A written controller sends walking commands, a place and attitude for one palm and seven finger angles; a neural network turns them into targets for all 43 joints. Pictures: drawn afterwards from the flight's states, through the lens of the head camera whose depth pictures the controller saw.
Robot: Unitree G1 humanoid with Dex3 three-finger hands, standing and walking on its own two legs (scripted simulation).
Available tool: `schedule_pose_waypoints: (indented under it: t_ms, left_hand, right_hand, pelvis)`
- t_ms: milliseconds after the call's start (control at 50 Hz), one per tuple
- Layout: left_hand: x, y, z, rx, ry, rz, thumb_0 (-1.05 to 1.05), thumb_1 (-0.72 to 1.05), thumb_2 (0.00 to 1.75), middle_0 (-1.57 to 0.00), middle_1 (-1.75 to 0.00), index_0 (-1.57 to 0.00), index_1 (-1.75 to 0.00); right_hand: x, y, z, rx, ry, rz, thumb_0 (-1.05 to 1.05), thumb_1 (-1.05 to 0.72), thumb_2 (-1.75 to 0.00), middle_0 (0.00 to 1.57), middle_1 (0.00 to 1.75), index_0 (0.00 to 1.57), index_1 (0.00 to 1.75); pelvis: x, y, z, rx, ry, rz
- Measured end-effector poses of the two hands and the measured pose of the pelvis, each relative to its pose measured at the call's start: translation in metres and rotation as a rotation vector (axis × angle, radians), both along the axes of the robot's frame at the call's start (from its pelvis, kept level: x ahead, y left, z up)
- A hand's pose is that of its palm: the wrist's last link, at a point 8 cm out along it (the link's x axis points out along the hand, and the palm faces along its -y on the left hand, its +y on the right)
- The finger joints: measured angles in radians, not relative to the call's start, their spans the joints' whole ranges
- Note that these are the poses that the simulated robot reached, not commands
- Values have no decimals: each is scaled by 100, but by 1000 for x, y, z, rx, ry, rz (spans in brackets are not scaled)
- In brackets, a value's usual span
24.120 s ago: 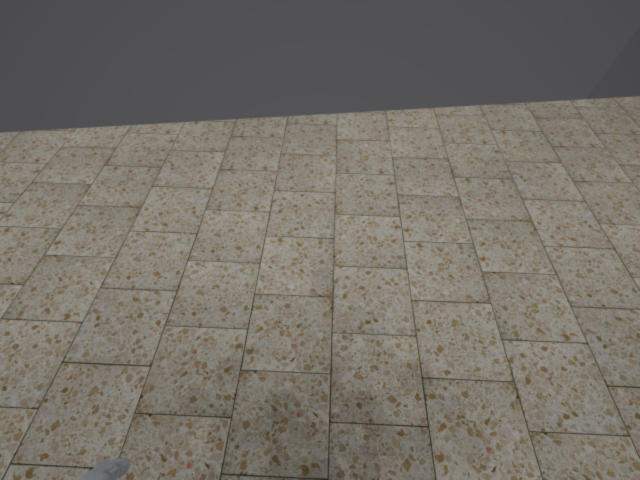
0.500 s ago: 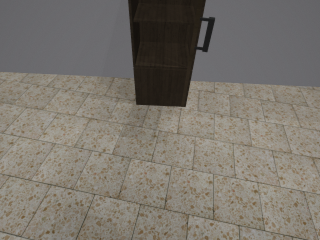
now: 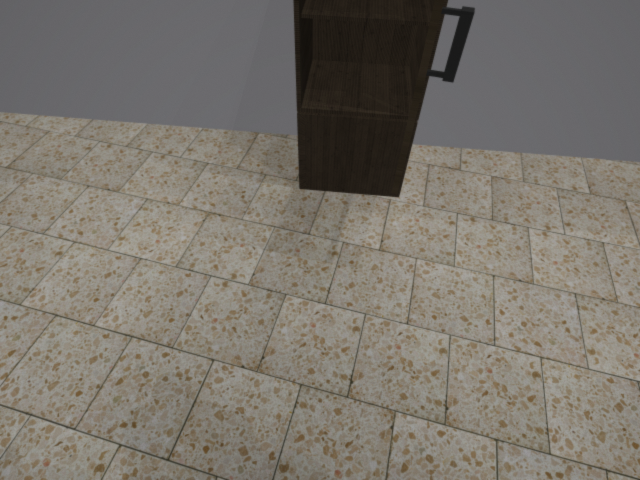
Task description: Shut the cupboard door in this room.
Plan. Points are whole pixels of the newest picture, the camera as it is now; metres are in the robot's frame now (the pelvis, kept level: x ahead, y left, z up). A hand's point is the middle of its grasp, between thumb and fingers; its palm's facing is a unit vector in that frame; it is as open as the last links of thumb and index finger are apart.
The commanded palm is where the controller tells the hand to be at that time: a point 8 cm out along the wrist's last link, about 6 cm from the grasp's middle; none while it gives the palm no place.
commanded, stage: turn or walk to find it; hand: left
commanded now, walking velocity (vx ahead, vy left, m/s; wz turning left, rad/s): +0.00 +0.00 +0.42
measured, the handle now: (447, 45) +0.96 -0.23 +0.09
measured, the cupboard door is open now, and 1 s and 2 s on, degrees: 80 80 80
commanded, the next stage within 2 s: stand and wait in 0.10 s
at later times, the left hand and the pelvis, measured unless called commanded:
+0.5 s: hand out of the picture +0.02 +0.21 -0.17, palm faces +0.11 -0.97 -0.21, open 7.4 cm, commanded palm none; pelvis +0.00 +0.02 +0.01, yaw +6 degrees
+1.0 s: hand out of the picture -0.01 +0.14 -0.17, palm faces +0.19 -0.97 -0.18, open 7.4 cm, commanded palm none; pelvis +0.02 -0.02 +0.00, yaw +9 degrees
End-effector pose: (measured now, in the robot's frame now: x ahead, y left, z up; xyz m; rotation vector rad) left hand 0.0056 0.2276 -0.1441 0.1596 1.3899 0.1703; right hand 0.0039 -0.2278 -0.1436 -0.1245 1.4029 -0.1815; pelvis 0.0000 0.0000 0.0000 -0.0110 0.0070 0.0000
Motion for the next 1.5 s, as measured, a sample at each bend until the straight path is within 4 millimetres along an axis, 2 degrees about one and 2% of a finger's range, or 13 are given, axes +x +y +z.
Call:
schedule_pose_waypoints:
  t_ms: [140, 240, 340, 420, 520, 600, 860, 940, 1000, 1080, 1200, 1380, 1500]
  left_hand:
    - [-12, 9, -11, 0, -18, 64, 0, 90, 89, -20, -30, -20, -30]
    - [-13, 27, -27, -21, -24, 98, 0, 90, 89, -20, -30, -20, -30]
    - [-6, 37, -13, -9, -26, 89, 0, 91, 89, -20, -30, -20, -30]
    - [1, 36, 0, -1, -50, 81, 0, 91, 90, -20, -30, -20, -30]
    - [5, 23, 7, 11, -68, 78, 0, 91, 90, -20, -30, -19, -30]
    - [-2, 6, 8, 18, -59, 80, 0, 91, 90, -20, -30, -19, -30]
    - [-26, -34, 7, -34, 25, 116, 0, 91, 89, -20, -30, -20, -30]
    - [-28, -41, 4, -39, 33, 145, 0, 91, 89, -20, -30, -20, -30]
    - [-30, -40, 1, -37, 29, 175, 1, 91, 89, -20, -30, -20, -30]
    - [-31, -32, -7, -38, 10, 213, 0, 91, 89, -20, -30, -20, -30]
    - [-31, -6, -21, -44, -11, 265, 0, 91, 89, -20, -30, -20, -30]
    - [-2, 31, 6, 31, -116, 276, 0, 91, 89, -20, -30, -20, -30]
    - [20, 31, 21, 83, -201, 287, 0, 91, 90, -20, -30, -19, -30]
  right_hand:
    - [28, -8, 1, -41, -29, 71, 1, -92, -90, 20, 30, 20, 30]
    - [60, 0, 2, -84, -100, 143, 1, -91, -90, 20, 30, 20, 30]
    - [76, 15, 13, -72, -147, 171, 1, -91, -90, 20, 30, 20, 30]
    - [80, 24, 17, -39, -161, 173, 1, -91, -90, 20, 30, 20, 30]
    - [77, 21, 9, -4, -155, 151, 0, -92, -90, 20, 30, 20, 30]
    - [69, 10, 0, 17, -129, 125, 0, -93, -90, 20, 30, 20, 30]
    - [18, -11, 4, 14, 47, 113, 1, -92, -90, 20, 30, 20, 30]
    - [12, -12, 2, 19, 86, 121, 1, -91, -90, 20, 30, 20, 30]
    - [14, -12, -1, 19, 100, 138, 1, -91, -90, 20, 30, 20, 30]
    - [30, -10, -4, -2, 95, 174, 1, -91, -90, 20, 30, 20, 30]
    - [77, 4, 0, -42, -1, 250, 1, -91, -90, 20, 30, 20, 30]
    - [130, 16, 20, -42, -133, 344, 1, -91, -90, 20, 30, 20, 30]
    - [151, 2, 18, -24, -156, 387, 1, -91, -90, 20, 30, 20, 30]
  pelvis:
    - [-4, 4, -8, -12, 1, 65]
    - [-6, 20, -19, -10, -2, 104]
    - [-8, 24, -6, -9, 9, 107]
    - [-6, 23, 4, -8, 16, 109]
    - [-1, 14, 4, 14, 9, 112]
    - [3, 4, 2, 25, -11, 115]
    - [17, -18, 9, 20, -19, 122]
    - [18, -21, 6, 17, -18, 144]
    - [17, -22, 3, 10, -15, 165]
    - [17, -16, -3, -8, -17, 208]
    - [15, 2, -10, 6, -10, 249]
    - [11, 2, 6, -16, 30, 311]
    - [14, -15, 6, -9, 32, 362]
